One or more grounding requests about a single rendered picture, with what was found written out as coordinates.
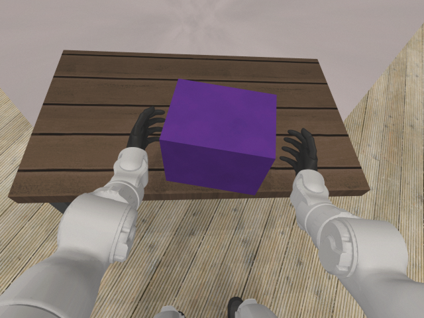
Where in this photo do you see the robot right foot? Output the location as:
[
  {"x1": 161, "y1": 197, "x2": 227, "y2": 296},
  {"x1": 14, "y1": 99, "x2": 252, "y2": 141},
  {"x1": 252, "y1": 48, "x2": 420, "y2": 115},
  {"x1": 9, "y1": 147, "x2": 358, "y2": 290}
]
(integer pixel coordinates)
[{"x1": 228, "y1": 297, "x2": 243, "y2": 318}]

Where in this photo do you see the robot right upper arm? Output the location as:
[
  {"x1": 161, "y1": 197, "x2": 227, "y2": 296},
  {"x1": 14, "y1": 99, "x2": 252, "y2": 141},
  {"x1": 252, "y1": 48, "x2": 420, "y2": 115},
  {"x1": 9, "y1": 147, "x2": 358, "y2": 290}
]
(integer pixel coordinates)
[{"x1": 318, "y1": 217, "x2": 424, "y2": 318}]

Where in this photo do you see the robot left hand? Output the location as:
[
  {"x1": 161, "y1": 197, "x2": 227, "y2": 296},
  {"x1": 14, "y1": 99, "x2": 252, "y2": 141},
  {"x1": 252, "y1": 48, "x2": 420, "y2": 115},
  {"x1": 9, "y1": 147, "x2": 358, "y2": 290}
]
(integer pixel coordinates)
[{"x1": 127, "y1": 106, "x2": 165, "y2": 150}]

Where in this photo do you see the carton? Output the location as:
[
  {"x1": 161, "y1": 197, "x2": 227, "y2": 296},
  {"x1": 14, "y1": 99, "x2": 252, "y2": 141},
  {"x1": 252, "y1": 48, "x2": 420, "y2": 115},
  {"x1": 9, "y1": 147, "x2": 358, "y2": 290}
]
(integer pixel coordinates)
[{"x1": 159, "y1": 79, "x2": 277, "y2": 195}]

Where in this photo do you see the table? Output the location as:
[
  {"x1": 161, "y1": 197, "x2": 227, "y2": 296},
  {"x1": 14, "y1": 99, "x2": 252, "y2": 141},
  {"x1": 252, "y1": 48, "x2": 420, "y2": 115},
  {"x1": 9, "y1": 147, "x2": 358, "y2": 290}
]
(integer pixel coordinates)
[{"x1": 8, "y1": 50, "x2": 370, "y2": 214}]

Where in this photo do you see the robot right shin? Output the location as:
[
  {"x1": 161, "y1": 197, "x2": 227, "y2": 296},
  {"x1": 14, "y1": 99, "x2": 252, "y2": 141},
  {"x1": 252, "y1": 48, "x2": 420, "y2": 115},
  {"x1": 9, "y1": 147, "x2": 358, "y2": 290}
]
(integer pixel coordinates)
[{"x1": 237, "y1": 299, "x2": 257, "y2": 311}]

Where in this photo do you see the robot right hand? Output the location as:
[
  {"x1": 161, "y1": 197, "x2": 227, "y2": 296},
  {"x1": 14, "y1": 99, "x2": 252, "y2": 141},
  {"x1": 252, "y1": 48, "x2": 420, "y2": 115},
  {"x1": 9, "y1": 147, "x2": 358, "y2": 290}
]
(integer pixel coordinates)
[{"x1": 280, "y1": 128, "x2": 318, "y2": 176}]

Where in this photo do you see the right robot forearm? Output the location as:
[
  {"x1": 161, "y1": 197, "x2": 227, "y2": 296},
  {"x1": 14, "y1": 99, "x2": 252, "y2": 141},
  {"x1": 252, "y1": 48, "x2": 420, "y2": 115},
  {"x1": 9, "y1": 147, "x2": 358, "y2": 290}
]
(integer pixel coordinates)
[{"x1": 290, "y1": 170, "x2": 408, "y2": 264}]

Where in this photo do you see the robot left upper arm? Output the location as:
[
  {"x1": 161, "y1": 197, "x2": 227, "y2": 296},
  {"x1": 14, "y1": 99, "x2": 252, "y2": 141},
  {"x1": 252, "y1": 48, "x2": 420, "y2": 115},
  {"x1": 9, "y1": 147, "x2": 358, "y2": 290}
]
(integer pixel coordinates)
[{"x1": 0, "y1": 193, "x2": 138, "y2": 318}]

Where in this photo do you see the left robot forearm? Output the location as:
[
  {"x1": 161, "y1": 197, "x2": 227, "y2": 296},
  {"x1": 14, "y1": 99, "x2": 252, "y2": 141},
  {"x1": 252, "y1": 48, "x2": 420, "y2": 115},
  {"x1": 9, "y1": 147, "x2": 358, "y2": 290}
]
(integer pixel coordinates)
[{"x1": 57, "y1": 147, "x2": 148, "y2": 246}]

